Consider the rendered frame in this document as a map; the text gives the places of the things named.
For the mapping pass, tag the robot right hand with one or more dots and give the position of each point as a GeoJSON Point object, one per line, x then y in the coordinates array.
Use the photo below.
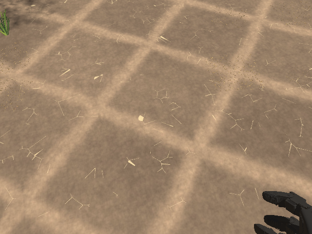
{"type": "Point", "coordinates": [295, 205]}

